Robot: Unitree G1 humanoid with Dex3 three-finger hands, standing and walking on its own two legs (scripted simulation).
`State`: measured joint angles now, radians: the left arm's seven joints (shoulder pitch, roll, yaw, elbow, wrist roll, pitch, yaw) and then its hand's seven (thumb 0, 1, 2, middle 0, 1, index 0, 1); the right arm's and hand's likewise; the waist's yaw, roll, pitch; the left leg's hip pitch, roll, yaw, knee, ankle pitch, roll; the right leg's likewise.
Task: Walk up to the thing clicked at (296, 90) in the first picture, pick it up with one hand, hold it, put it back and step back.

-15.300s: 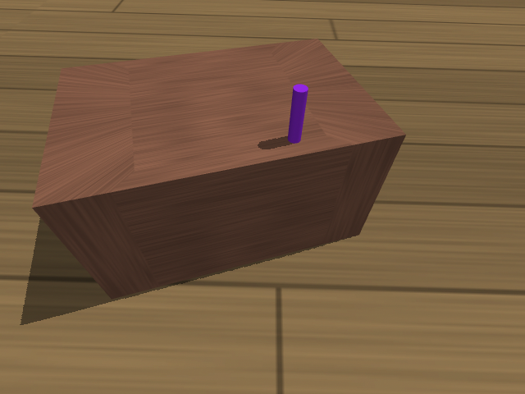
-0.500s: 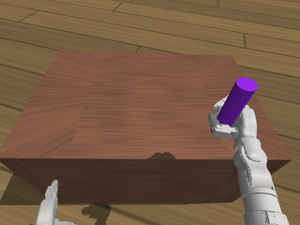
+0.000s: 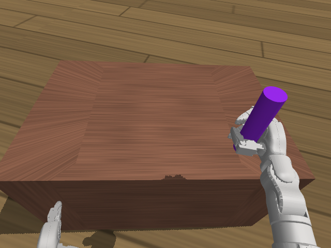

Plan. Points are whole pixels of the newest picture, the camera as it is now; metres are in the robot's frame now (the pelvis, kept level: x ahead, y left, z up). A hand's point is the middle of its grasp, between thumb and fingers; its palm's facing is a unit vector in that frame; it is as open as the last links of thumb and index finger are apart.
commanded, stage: hold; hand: right
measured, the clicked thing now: (255, 125) +0.33 -0.18 +0.16
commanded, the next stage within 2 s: none
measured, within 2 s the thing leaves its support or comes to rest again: neither
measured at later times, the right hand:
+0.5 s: hand (246, 132) +0.33 -0.17 +0.15, palm faces +0.10 +0.99 -0.03, open 5.4 cm
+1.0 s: hand (247, 136) +0.32 -0.17 +0.14, palm faces +0.12 +0.99 -0.03, open 5.4 cm
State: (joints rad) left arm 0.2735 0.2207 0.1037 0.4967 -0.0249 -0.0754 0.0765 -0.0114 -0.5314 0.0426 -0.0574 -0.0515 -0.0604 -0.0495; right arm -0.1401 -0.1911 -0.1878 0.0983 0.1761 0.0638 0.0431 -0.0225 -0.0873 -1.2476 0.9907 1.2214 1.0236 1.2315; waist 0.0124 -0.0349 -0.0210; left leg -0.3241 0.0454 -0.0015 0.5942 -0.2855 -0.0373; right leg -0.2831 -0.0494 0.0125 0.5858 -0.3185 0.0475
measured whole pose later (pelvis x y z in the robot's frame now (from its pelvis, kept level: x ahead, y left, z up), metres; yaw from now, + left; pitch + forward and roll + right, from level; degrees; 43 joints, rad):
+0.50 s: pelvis +0.00 +0.00 +0.00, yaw +0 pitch +0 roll +0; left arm 0.24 0.22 0.11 0.57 -0.02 -0.11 0.07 -0.01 -0.54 0.05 -0.06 -0.05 -0.06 -0.05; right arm -0.12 -0.19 -0.19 -0.01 0.18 0.17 0.06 -0.02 -0.09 -1.25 0.99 1.22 1.02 1.23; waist 0.00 -0.04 -0.02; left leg -0.27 0.05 0.01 0.54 -0.27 -0.04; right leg -0.23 -0.05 0.02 0.53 -0.30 0.05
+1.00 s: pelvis +0.00 +0.00 +0.01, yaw +0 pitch +0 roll +0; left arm 0.23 0.21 0.10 0.60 -0.02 -0.14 0.07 -0.01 -0.54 0.05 -0.06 -0.05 -0.06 -0.05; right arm -0.09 -0.19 -0.20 0.00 0.18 0.15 0.05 -0.02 -0.09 -1.25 0.99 1.22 1.02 1.23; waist 0.01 -0.04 -0.01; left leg -0.26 0.05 0.01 0.53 -0.26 -0.04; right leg -0.22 -0.05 0.02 0.52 -0.29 0.05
